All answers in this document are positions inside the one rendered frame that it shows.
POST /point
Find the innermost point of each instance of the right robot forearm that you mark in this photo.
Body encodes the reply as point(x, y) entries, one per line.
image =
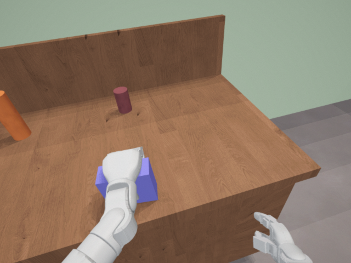
point(290, 253)

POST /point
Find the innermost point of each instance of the right robot hand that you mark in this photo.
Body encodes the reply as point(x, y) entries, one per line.
point(279, 234)

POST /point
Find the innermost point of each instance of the left robot forearm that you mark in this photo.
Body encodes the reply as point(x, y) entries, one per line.
point(116, 227)

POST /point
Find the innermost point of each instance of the table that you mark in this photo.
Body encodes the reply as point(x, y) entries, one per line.
point(217, 159)

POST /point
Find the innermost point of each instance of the sponge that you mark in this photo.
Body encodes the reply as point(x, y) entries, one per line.
point(145, 182)

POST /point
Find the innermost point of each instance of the left robot hand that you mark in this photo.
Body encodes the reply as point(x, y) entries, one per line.
point(124, 164)

